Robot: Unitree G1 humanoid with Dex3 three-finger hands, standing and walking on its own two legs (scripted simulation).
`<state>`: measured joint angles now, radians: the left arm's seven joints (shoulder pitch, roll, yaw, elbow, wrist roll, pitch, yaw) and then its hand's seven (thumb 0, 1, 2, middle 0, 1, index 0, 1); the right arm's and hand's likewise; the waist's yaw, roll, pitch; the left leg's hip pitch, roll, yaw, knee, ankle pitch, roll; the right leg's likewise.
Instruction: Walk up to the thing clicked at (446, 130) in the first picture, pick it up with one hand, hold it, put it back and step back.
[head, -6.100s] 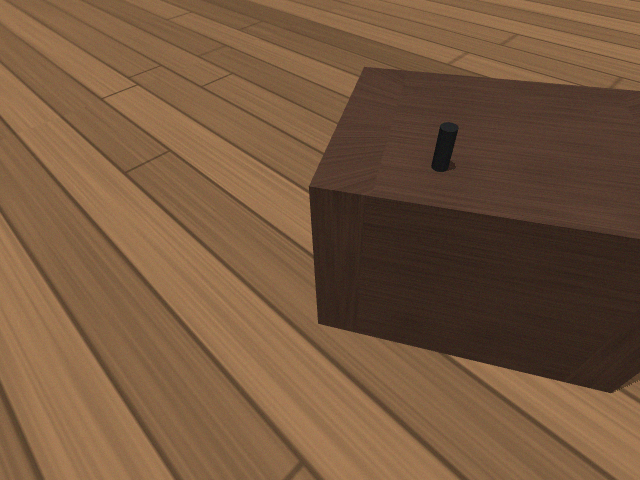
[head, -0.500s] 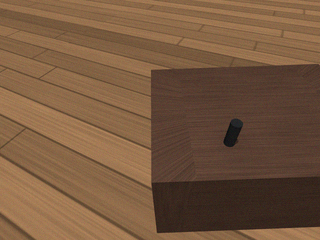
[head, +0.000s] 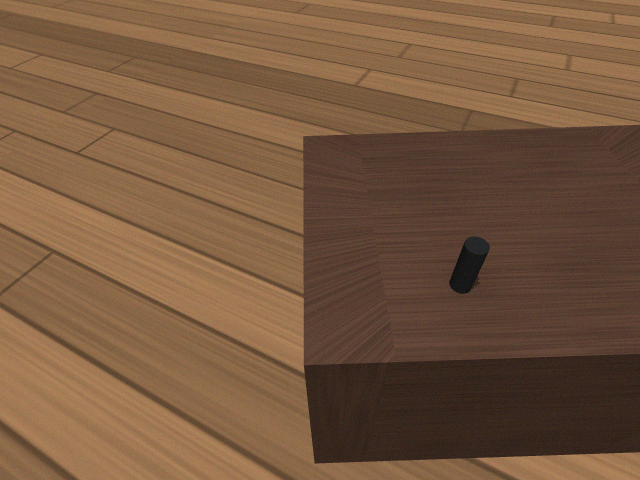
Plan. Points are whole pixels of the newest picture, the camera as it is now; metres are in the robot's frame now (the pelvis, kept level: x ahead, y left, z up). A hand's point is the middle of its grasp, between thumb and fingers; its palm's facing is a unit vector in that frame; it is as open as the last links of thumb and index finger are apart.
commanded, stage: rise first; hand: right
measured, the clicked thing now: (468, 266) +0.49 -0.24 -0.08
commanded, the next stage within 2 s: go down in 1.50 s
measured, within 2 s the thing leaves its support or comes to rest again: neither
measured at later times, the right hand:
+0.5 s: hand (553, 476) +0.17 -0.26 -0.09, palm faces +0.21 +0.92 -0.34, open 16.1 cm
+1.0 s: hand (576, 455) +0.18 -0.27 -0.03, palm faces +0.26 +0.90 -0.34, open 17.5 cm
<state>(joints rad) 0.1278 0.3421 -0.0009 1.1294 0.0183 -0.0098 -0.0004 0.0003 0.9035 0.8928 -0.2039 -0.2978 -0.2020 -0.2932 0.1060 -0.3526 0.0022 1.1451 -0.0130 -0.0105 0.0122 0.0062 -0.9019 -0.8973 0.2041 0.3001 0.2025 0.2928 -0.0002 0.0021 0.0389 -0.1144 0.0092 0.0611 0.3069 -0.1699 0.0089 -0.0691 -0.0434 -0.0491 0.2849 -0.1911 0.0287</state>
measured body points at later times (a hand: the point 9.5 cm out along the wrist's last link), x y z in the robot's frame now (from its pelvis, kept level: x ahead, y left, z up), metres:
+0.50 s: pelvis +0.00 -0.01 -0.01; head +0.02 -0.01 +0.44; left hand +0.16 +0.25 -0.11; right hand +0.15 -0.31 -0.07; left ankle +0.00 +0.11 -0.75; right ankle -0.02 -0.13 -0.75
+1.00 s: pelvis +0.00 -0.02 +0.00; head +0.01 -0.01 +0.45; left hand +0.16 +0.24 -0.09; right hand +0.16 -0.31 -0.01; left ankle +0.00 +0.11 -0.75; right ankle -0.02 -0.13 -0.75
